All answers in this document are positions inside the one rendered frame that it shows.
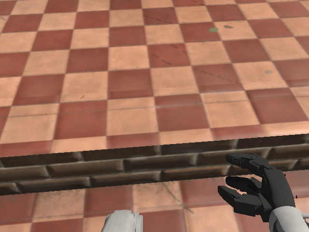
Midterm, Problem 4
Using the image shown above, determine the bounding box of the robot right hand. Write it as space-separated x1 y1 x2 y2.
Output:
217 153 297 222

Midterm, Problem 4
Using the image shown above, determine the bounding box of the robot left thigh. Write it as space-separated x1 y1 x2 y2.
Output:
101 210 143 232

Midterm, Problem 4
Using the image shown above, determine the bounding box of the robot right forearm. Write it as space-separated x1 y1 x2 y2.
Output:
268 206 309 232

